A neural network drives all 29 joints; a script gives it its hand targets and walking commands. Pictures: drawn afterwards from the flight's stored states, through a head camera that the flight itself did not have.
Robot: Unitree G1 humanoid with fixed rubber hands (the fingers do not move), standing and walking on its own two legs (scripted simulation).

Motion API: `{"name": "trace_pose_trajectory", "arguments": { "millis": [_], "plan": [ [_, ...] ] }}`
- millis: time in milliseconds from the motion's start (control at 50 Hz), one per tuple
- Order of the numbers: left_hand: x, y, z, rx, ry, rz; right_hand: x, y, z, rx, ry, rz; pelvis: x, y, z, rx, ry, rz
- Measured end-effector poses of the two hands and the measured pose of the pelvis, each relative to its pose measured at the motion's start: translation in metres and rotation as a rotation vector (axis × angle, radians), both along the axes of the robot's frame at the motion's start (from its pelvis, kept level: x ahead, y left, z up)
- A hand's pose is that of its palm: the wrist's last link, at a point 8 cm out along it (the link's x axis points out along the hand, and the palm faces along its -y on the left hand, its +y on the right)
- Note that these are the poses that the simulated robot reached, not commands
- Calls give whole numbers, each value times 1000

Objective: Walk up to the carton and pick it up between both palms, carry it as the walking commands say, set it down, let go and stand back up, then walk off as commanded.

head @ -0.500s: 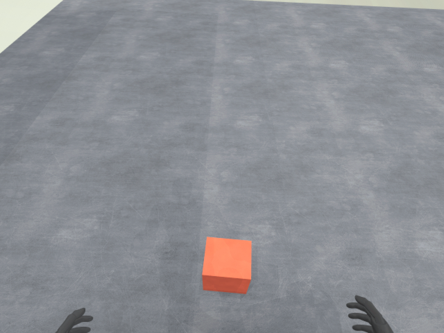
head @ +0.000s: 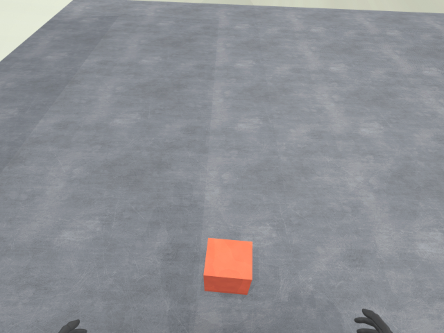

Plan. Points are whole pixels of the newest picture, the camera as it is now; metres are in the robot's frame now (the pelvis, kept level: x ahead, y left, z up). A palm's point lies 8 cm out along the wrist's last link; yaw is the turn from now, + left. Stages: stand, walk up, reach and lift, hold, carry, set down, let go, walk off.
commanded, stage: stand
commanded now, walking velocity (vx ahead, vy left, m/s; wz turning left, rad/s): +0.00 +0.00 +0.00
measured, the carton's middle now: (227, 266) +0.49 -0.04 -0.68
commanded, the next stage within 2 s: walk off in 0.82 s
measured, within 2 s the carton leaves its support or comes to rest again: neither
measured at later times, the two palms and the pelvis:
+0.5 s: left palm out of the picture +0.07 +0.31 -0.10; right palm out of the picture +0.09 -0.31 -0.10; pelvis -0.01 +0.00 +0.00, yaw +0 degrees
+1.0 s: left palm out of the picture +0.07 +0.31 -0.10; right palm out of the picture +0.09 -0.31 -0.10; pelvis -0.01 +0.00 +0.00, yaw +1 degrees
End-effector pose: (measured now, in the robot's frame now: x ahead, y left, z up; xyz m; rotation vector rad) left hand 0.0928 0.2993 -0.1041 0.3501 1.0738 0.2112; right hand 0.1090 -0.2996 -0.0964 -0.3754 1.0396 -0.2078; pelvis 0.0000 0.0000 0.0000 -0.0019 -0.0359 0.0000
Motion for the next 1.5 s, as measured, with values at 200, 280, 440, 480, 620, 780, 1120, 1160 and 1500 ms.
{"name": "trace_pose_trajectory", "arguments": {
  "millis": [200,280,440,480,620,780,1120,1160,1500],
  "plan": [
    [-9,4,0,4,19,6,-12,-4,-1,-4,26,-9,-5,0,1,0,-6,1],
    [-12,5,0,5,25,9,-15,-5,-1,-5,32,-11,-7,0,2,0,-7,2],
    [-17,7,0,7,35,14,-18,-7,-1,-5,42,-12,-9,0,2,-1,-9,4],
    [-18,8,0,7,38,16,-18,-7,-1,-5,44,-13,-9,0,3,-1,-9,4],
    [-20,9,0,8,44,19,-19,-7,-1,-5,49,-13,-11,1,3,-1,-10,6],
    [-22,11,0,8,50,22,-21,-8,-1,-6,55,-14,-12,1,3,-1,-9,8],
    [-34,5,-7,-12,100,34,-33,-2,-8,13,104,-32,-17,2,3,-1,-3,7],
    [-42,2,-11,-19,123,42,-41,1,-13,21,129,-40,-21,2,1,0,0,7],
    [-155,-47,-20,-2,231,64,-113,-19,-49,84,167,-76,-98,-33,-13,27,-6,-15]
  ]
}}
